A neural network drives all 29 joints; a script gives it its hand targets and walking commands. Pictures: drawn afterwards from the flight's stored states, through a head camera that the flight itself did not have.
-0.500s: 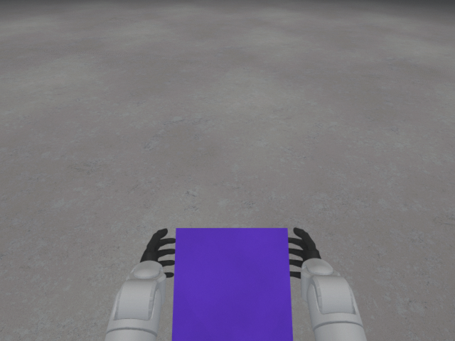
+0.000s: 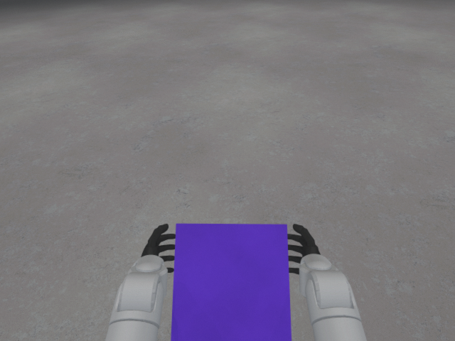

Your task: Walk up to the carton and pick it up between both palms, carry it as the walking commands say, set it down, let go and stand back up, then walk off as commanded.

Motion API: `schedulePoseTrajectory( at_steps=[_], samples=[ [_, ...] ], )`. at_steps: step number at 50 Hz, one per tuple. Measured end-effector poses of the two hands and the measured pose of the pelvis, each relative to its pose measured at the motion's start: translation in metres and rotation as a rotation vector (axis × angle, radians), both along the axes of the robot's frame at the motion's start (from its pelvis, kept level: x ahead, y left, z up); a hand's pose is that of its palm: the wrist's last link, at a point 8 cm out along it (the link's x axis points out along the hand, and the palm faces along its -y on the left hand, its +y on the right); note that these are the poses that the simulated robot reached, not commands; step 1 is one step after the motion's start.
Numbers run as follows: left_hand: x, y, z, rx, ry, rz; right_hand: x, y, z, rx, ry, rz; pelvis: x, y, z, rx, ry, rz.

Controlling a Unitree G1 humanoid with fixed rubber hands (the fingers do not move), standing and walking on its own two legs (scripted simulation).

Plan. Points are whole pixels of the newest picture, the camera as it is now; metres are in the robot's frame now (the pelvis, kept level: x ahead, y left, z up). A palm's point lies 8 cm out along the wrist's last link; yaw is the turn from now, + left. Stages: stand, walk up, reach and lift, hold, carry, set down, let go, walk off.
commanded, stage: carry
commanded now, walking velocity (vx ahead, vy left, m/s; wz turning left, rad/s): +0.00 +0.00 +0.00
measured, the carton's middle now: (229, 274) +0.31 -0.02 -0.07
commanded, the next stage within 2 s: hold in 1.54 s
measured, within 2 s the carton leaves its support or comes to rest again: neither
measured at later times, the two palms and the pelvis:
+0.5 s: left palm (149, 284) +0.25 +0.13 +0.02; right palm (308, 277) +0.25 -0.16 +0.01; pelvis -0.03 -0.01 -0.01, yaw +0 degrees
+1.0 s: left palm (153, 299) +0.23 +0.12 +0.02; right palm (318, 291) +0.22 -0.17 +0.01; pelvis -0.06 -0.02 -0.01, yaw +2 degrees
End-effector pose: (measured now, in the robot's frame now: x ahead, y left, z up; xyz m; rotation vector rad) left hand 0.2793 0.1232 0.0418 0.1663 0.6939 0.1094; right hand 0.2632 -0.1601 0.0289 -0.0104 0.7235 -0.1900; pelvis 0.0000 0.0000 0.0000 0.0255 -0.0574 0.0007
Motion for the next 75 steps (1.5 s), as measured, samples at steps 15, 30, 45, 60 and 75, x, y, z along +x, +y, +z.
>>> schedulePoseTrajectory(
  at_steps=[15, 30, 45, 60, 75],
  samples=[
    [-0.008, -0.005, -0.006, 0.005, 0.013, -0.001, -0.009, -0.004, -0.004, 0.002, 0.013, -0.004, -0.013, -0.003, -0.004, -0.001, -0.018, 0.001],
    [-0.035, 0.005, -0.024, 0.007, 0.049, 0.052, -0.024, 0.005, -0.025, 0.004, 0.055, 0.046, -0.035, -0.007, -0.014, 0.000, 0.002, 0.008],
    [-0.050, -0.004, -0.029, 0.002, 0.076, 0.072, -0.039, -0.003, -0.032, 0.009, 0.081, 0.039, -0.057, -0.019, -0.012, 0.012, 0.045, 0.019],
    [-0.057, -0.003, -0.022, -0.022, 0.072, 0.078, -0.044, -0.003, -0.020, 0.006, 0.067, 0.038, -0.065, -0.019, -0.010, 0.000, 0.054, 0.035],
    [-0.056, 0.003, -0.021, -0.028, 0.078, 0.087, -0.042, 0.003, -0.017, 0.010, 0.070, 0.046, -0.065, -0.014, -0.008, -0.005, 0.063, 0.035]
  ],
)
